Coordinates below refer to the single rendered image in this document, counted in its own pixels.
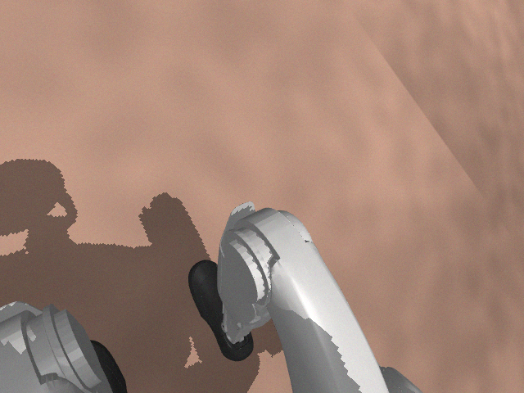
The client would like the right robot hand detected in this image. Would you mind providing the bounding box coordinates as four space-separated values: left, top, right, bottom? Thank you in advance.
378 364 422 393

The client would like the left robot foot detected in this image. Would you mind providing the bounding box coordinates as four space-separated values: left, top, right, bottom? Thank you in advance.
90 340 127 393

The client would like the right robot foot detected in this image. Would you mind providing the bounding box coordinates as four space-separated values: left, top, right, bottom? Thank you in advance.
188 260 254 361

